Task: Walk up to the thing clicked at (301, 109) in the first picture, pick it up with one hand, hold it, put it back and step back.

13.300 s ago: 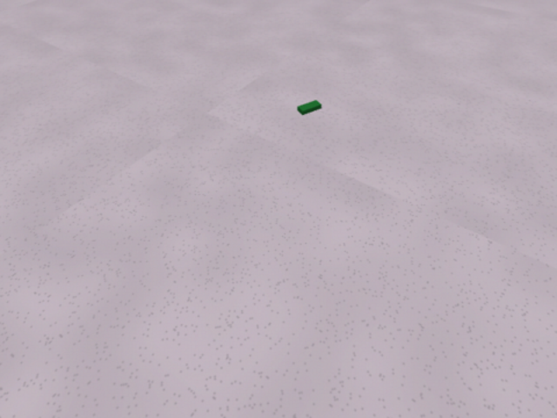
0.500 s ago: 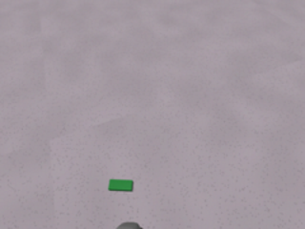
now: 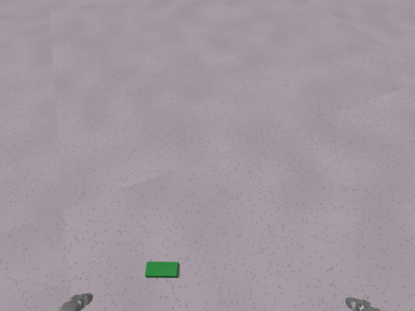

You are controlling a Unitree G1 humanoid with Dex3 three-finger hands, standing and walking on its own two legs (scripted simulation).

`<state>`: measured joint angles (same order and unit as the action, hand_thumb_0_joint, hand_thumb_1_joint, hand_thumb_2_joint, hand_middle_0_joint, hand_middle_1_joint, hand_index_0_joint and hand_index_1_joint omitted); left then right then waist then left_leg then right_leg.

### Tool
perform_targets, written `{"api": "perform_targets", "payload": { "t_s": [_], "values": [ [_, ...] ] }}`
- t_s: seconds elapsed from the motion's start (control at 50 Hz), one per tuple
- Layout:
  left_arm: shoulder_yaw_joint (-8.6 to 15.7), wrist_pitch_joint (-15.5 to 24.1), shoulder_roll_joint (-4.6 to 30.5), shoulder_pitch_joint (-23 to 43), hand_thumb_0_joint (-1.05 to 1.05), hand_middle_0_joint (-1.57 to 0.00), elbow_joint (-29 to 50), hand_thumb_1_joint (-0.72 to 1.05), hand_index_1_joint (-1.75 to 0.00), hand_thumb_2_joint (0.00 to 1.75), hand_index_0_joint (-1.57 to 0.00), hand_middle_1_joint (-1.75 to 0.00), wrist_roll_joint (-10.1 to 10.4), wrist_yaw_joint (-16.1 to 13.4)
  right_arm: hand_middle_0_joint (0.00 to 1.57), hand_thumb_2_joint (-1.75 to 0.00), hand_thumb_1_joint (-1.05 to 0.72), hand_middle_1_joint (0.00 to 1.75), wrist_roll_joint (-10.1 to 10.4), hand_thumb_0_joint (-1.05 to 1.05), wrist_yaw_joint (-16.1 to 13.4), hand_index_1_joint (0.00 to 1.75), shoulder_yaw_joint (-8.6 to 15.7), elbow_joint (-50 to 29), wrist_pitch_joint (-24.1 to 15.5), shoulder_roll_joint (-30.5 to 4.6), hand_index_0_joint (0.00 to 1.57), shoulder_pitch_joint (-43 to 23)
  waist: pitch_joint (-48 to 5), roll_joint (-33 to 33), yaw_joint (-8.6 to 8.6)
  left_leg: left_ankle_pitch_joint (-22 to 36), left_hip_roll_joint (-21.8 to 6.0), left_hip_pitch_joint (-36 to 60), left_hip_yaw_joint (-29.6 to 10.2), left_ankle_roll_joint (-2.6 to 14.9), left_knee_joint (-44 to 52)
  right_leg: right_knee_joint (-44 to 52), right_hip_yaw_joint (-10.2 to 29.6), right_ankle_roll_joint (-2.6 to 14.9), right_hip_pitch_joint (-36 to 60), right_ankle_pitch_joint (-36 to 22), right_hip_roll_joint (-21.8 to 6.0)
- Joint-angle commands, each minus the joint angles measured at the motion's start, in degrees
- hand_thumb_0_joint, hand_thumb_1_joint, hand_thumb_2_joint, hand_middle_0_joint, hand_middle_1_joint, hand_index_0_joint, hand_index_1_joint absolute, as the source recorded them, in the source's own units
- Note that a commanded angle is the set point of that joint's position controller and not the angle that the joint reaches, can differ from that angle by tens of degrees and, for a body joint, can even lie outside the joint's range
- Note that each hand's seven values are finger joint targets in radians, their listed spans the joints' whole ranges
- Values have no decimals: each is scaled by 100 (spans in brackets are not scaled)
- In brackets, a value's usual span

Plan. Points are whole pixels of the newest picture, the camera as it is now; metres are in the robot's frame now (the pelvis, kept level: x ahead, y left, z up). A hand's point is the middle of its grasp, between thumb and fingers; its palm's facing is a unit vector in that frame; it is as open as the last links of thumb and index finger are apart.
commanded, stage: walk up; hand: left
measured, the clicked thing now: (162, 269) +0.38 +0.27 -0.77
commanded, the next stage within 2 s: none
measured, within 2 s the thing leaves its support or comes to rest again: neither
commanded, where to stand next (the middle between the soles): +0.00 +0.03 m, yaw +1 degrees
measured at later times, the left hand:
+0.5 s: hand out of the picture +0.06 +0.26 -0.16, palm faces -0.01 -0.94 -0.33, open 7.4 cm
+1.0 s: hand out of the picture +0.04 +0.27 -0.16, palm faces +0.01 -0.94 -0.34, open 7.4 cm
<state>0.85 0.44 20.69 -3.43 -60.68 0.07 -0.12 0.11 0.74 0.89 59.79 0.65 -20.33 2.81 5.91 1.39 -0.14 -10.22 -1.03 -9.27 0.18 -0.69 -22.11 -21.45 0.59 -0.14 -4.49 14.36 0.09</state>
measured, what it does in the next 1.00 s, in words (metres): stands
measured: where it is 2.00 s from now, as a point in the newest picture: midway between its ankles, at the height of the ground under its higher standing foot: outside the picture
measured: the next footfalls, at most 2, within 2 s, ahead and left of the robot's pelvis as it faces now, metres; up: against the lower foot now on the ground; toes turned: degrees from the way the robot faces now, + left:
left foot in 1.46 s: -0.04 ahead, +0.18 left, +0.00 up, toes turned +1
right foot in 1.90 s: +0.10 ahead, -0.11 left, +0.00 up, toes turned +3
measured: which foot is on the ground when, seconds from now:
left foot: down 0.00-1.00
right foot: down 0.00-1.00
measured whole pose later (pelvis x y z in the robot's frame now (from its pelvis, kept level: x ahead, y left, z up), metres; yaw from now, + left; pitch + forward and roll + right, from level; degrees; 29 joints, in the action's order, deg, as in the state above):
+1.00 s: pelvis -0.02 +0.01 +0.00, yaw +2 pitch -2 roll +0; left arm 1.3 -0.1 20.5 -6.7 -63.4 -0.6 0.6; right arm -0.5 1.1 1.1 62.6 0.4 -19.8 5.0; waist 4.2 0.3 -0.1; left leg -7.4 0.1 -11.9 -1.0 0.1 -21.2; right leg -20.5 -0.7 -0.9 -6.6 12.1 -0.9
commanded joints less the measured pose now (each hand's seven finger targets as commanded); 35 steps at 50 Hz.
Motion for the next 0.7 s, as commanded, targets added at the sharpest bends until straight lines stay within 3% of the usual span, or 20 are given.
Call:
{"api": "perform_targets", "payload": {
  "t_s": [0.0,0.26,0.54,0.68],
  "values": [
    [278,108,1247,95,0,-20,242,90,-30,90,-20,-30,-27,-98,20,-90,-90,30,3,0,-52,30,277,-247,-86,-1167,20,-127,-1048,-257,-11,1676,-562,621,-430,240,107,286,429,167,75,-1978,-757],
    [322,56,1271,137,0,-20,128,90,-30,90,-20,-30,-66,-57,20,-90,-90,30,-26,0,-33,30,282,-91,-73,-1192,20,-91,-700,-86,0,779,-548,390,-531,242,307,573,510,210,-310,-778,-745],
    [299,45,1167,-55,0,-20,23,90,-30,90,-20,-30,-83,-15,20,-90,-90,30,-54,0,-30,30,305,-62,-98,-1205,20,-28,-633,12,29,34,-625,0,-829,264,584,558,429,210,-312,-245,-644],
    [296,74,1156,-105,0,-20,46,90,-30,90,-20,-30,-86,-18,20,-90,-90,30,-46,0,-32,30,319,-22,-117,-1187,20,53,-781,-38,51,225,-605,106,-816,259,528,532,438,222,-334,-308,-683]
  ]
}}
